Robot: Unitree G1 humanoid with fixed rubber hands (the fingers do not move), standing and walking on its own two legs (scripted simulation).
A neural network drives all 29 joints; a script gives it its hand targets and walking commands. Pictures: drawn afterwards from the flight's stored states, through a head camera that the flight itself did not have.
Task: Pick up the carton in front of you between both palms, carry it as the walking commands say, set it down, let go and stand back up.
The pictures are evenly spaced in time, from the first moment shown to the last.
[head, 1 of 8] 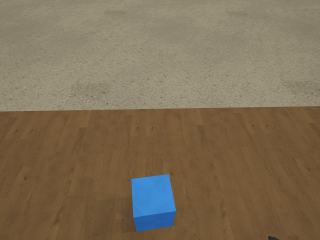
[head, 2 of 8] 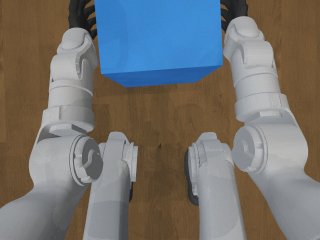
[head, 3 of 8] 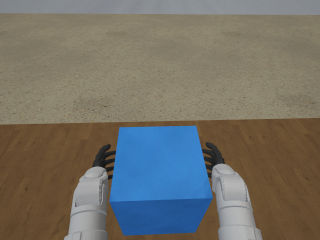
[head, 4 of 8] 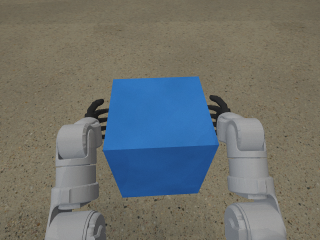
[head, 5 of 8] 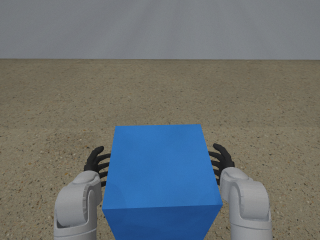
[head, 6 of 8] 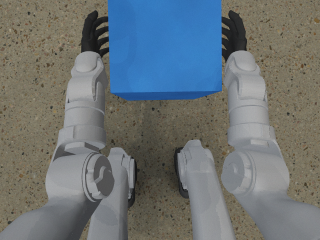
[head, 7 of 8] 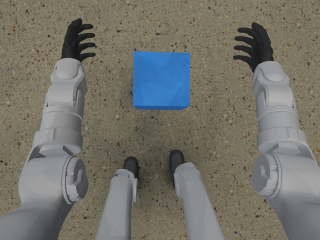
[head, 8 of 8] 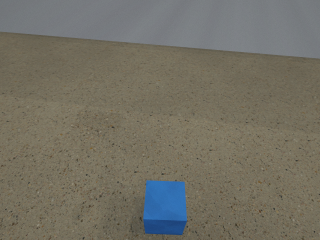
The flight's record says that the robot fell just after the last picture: no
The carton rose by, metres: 0.69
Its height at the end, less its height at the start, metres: -0.08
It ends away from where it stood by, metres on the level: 3.02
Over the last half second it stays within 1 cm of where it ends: yes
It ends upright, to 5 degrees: yes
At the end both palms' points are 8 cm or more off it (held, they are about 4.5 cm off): yes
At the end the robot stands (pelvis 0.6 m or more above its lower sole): yes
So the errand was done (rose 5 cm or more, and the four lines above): yes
